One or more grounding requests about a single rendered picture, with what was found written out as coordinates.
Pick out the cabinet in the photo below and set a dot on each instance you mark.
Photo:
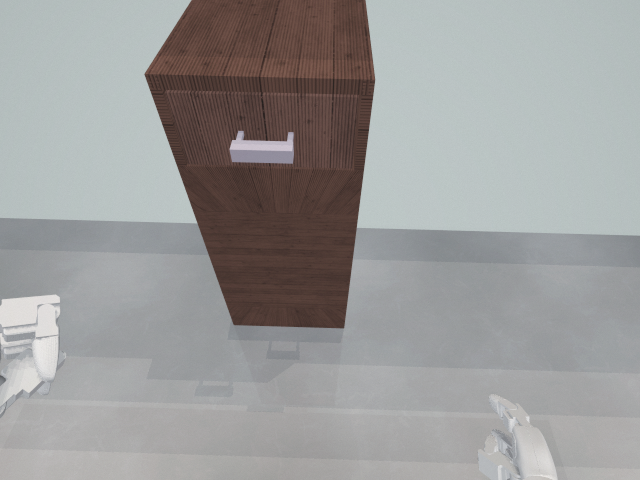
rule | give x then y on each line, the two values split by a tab
280	239

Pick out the handle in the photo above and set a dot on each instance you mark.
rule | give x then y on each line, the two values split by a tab
262	151

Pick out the robot left hand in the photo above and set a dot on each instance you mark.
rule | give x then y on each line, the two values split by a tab
30	335

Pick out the robot right hand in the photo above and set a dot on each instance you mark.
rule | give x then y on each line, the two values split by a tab
525	454

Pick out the drawer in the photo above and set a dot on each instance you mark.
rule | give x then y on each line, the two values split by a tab
324	125

